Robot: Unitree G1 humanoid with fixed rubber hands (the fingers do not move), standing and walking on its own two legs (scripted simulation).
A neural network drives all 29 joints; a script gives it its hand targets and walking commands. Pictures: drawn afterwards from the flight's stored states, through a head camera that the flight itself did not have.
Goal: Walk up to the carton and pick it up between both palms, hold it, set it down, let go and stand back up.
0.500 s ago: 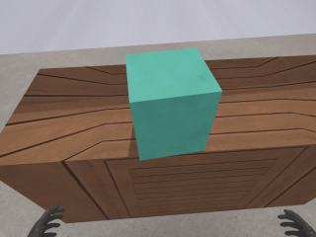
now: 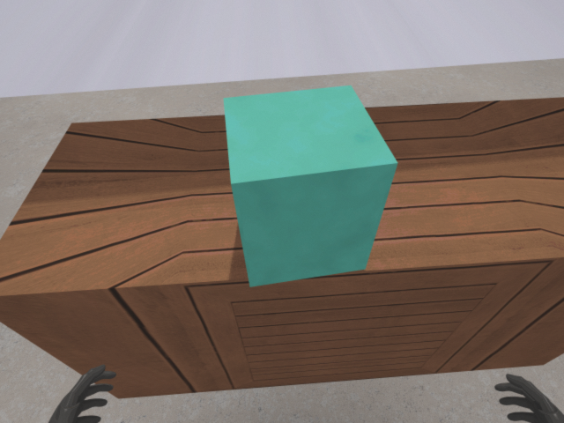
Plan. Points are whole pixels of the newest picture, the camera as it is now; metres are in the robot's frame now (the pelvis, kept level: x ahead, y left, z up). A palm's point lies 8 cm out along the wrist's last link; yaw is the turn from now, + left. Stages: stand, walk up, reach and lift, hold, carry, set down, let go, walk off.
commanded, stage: walk up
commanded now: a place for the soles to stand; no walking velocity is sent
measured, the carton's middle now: (298, 189) +0.46 +0.00 +0.07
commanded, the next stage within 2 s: none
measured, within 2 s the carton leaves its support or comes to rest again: neither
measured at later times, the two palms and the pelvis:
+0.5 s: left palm out of the picture +0.14 +0.32 -0.05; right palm out of the picture +0.12 -0.33 -0.06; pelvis +0.00 +0.00 +0.00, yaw +0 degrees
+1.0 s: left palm out of the picture +0.14 +0.32 -0.05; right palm out of the picture +0.12 -0.33 -0.06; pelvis +0.00 +0.00 +0.00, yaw +0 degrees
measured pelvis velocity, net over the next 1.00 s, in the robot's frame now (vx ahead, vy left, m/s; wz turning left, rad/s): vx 0.00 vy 0.00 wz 0.00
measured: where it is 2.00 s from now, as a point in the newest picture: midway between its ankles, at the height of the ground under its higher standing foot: outside the picture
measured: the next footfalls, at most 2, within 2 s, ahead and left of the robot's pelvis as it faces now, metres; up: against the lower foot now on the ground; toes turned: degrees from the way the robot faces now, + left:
none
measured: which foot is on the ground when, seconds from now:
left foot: down 0.00-1.00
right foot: down 0.00-1.00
